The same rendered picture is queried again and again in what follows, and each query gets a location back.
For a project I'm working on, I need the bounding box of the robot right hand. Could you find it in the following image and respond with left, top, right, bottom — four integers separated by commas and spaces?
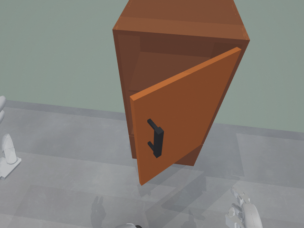
225, 187, 263, 228

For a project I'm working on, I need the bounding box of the handle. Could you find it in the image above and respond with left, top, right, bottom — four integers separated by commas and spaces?
147, 119, 164, 158

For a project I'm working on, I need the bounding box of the robot left hand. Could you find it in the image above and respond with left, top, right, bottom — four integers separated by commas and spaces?
0, 96, 21, 180

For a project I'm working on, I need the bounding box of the cupboard door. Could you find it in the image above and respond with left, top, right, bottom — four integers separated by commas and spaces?
130, 47, 241, 186

